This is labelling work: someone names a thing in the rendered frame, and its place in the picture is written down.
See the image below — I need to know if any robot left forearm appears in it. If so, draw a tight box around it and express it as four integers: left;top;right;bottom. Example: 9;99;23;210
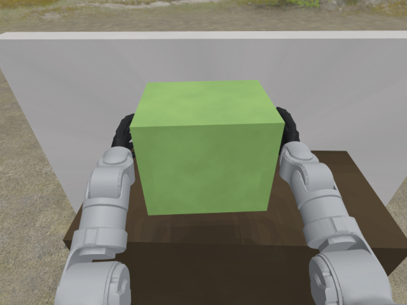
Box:
54;146;135;305

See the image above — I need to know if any robot right forearm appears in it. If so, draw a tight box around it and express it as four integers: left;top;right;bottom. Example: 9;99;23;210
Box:
279;141;392;298

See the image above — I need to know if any robot right hand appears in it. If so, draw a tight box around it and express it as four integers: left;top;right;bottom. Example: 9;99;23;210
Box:
276;107;300;155

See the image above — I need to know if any right robot upper arm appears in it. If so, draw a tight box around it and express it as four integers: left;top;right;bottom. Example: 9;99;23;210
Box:
309;249;407;305

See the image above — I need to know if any carton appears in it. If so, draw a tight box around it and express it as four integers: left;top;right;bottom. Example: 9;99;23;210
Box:
129;80;285;215

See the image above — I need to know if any pedestal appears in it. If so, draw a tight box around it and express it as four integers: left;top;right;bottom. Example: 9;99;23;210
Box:
63;149;407;305

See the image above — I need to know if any left robot upper arm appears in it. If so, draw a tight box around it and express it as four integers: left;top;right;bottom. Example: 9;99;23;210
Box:
56;261;131;305

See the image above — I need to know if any robot left hand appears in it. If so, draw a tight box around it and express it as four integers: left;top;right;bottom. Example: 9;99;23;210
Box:
111;114;135;158

